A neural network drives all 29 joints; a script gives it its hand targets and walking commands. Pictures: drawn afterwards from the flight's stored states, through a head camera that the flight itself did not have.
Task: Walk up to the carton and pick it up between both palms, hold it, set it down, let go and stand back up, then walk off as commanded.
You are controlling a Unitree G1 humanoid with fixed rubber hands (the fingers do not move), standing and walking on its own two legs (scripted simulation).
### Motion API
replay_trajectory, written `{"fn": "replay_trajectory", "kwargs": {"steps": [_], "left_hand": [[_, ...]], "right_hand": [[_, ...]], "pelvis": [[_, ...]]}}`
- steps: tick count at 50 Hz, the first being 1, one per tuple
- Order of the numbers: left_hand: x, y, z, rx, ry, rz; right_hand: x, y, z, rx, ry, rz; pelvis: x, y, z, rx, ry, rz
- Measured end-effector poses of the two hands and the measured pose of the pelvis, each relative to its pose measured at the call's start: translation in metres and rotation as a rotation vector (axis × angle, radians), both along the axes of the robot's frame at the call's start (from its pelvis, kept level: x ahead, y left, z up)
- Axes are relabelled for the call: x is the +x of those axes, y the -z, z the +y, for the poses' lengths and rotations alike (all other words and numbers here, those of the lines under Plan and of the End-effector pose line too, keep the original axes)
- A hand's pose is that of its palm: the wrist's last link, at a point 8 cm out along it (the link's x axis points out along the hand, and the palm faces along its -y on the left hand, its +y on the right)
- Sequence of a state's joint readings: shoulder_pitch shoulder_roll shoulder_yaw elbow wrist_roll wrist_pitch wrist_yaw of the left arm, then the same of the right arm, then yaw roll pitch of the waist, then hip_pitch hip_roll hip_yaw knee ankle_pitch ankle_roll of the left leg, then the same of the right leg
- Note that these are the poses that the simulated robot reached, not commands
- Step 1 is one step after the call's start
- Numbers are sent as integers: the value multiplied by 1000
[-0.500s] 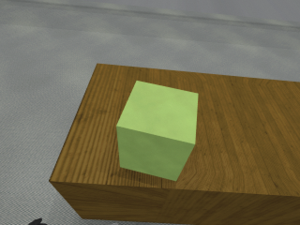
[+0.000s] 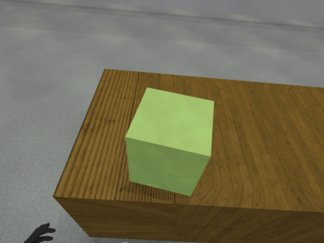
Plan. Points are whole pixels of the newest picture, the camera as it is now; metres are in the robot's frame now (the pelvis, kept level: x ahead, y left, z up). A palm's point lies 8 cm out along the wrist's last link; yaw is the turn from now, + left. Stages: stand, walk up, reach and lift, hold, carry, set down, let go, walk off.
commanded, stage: walk up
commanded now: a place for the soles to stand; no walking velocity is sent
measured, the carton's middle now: (169, 143) +0.42 -0.02 -0.04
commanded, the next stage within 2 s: reach and lift in 0.52 s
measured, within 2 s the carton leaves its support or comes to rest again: neither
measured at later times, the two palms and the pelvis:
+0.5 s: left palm out of the picture +0.11 +0.31 -0.09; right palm out of the picture +0.07 -0.32 -0.08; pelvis -0.01 +0.00 +0.00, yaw +0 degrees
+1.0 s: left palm (48, 236) +0.16 +0.27 -0.08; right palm out of the picture +0.12 -0.28 -0.08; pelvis -0.01 -0.01 +0.00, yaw +0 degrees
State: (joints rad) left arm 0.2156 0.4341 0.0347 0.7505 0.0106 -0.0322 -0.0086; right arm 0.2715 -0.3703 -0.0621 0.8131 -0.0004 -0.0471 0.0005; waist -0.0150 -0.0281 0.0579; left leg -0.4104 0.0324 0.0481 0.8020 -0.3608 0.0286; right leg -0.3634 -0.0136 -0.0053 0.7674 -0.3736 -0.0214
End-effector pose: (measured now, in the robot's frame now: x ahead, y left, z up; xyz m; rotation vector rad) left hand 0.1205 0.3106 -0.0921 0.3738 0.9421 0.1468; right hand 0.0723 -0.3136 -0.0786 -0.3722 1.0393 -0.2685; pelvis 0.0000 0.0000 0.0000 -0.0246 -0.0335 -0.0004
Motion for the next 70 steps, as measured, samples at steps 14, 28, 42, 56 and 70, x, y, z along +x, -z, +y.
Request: {"fn": "replay_trajectory", "kwargs": {"steps": [14, 28, 42, 56, 70], "left_hand": [[2, -2, -1, 2, -6, -13], [-8, 2, 0, 12, -23, 44], [69, -14, -44, -24, -39, -8], [13, -13, -40, -96, -78, 3], [38, -40, -37, -179, -54, -251]], "right_hand": [[-1, 1, -1, 3, 4, -2], [-1, 4, -2, 19, 12, -11], [29, 17, 6, 101, -8, -162], [58, -6, 48, 152, -11, -306], [67, -22, 92, 204, 2, -397]], "pelvis": [[-5, 1, -1, 2, 0, -7], [-6, 1, -2, 3, -1, -9], [-13, 10, -11, 14, -1, -43], [-8, -9, -8, 7, -1, -13], [-7, -20, 5, -13, -1, -10]]}}
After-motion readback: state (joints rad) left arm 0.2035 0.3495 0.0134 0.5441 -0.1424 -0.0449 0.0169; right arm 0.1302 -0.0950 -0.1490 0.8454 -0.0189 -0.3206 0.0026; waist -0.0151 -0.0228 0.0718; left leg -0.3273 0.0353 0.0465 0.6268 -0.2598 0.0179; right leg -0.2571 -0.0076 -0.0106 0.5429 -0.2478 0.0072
